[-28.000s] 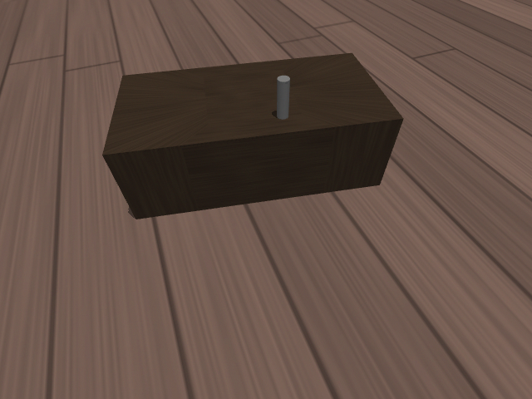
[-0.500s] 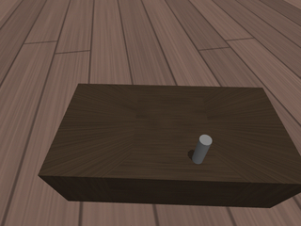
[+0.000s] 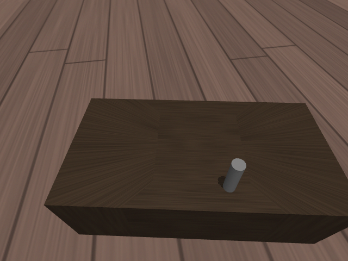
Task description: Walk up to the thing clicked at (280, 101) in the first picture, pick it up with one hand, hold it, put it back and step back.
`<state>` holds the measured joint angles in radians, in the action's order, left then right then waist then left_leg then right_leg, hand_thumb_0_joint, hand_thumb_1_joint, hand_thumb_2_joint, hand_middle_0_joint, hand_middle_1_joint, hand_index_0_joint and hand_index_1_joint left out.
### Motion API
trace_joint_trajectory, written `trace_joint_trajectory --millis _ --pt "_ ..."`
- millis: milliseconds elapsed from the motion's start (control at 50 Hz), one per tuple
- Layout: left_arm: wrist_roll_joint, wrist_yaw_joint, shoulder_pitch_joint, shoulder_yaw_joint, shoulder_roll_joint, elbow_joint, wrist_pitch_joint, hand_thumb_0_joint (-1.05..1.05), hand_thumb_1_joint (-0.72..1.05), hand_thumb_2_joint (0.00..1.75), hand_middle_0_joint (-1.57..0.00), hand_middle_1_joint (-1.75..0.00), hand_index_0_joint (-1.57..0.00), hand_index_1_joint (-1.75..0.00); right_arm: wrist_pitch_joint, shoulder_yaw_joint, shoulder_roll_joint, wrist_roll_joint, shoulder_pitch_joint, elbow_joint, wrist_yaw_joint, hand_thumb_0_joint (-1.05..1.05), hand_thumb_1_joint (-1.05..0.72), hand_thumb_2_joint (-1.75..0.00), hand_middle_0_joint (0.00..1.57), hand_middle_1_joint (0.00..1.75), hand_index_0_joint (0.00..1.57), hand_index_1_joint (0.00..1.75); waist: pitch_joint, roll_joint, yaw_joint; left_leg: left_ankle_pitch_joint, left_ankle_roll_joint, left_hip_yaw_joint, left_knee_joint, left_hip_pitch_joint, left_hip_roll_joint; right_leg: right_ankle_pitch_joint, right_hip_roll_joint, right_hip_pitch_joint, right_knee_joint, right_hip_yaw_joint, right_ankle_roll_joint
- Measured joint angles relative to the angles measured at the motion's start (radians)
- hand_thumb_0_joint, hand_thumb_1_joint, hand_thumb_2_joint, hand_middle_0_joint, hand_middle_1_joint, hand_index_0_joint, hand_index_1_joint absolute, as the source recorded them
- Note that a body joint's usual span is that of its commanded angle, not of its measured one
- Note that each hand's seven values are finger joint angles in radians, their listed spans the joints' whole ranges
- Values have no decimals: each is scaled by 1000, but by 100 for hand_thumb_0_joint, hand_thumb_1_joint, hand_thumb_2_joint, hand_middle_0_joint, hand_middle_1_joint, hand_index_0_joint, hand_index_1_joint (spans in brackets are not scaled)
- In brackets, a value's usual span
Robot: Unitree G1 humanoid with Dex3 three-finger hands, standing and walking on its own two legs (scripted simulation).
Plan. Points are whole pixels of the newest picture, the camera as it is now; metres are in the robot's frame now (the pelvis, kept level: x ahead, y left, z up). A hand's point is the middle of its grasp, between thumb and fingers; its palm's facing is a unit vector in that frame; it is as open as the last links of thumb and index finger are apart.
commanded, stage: stand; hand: right
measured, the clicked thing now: (233, 176) +0.46 -0.22 -0.27
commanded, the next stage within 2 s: step back in 0.28 s
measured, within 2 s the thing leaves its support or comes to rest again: neither
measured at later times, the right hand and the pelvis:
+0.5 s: hand out of the picture +0.06 -0.26 -0.17, palm faces -0.02 +0.93 -0.37, open 7.4 cm; pelvis -0.04 +0.01 -0.02, yaw +0 degrees
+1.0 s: hand out of the picture -0.03 -0.29 -0.19, palm faces -0.12 +0.93 -0.34, open 7.4 cm; pelvis -0.13 -0.03 -0.02, yaw +3 degrees
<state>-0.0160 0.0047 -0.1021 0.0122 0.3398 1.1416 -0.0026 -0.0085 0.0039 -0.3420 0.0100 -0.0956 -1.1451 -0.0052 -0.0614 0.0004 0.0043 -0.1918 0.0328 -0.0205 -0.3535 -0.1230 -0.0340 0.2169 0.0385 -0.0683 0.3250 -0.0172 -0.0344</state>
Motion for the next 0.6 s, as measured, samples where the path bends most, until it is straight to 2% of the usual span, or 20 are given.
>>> trace_joint_trajectory --millis 280,360,480,520,560,600 --pt "0 -3 -13 2 3 -2 2 1 91 90 -20 -30 -20 -30 0 0 0 -1 -12 0 3 1 -90 -90 20 30 21 30 -2 -1 -1 8 1 -3 6 1 1 -4 1 0 -1 -3 2" --pt "17 -1 -1 31 8 -45 9 1 91 90 -20 -30 -20 -30 20 14 -12 -9 13 38 10 1 -90 -90 20 30 21 30 -41 -9 4 -20 -6 -11 -85 -66 -3 18 -4 -58 75 -7 5" --pt "16 1 26 54 31 -119 36 1 91 90 -20 -30 -20 -30 40 38 -36 -13 35 111 16 1 -90 -90 20 30 21 30 -106 -8 5 -50 -20 -12 -215 -174 7 59 4 -173 224 -2 12" --pt "15 1 33 58 43 -139 45 1 91 90 -20 -30 -20 -30 46 44 -36 -8 37 130 19 1 -90 -90 20 30 21 30 -118 2 0 -54 -20 -5 -242 -198 12 86 3 -219 299 14 34" --pt "12 2 39 64 52 -154 55 1 91 90 -20 -30 -20 -30 50 47 -31 2 35 149 20 1 -90 -90 20 30 21 30 -128 0 4 -48 -21 -15 -257 -220 7 217 -37 -266 448 41 49" --pt "11 3 37 68 55 -167 60 1 91 90 -20 -30 -20 -30 54 47 -26 11 29 168 17 1 -90 -90 20 30 21 30 -124 -7 4 -33 -28 -25 -254 -241 -1 299 -77 -300 583 52 60"
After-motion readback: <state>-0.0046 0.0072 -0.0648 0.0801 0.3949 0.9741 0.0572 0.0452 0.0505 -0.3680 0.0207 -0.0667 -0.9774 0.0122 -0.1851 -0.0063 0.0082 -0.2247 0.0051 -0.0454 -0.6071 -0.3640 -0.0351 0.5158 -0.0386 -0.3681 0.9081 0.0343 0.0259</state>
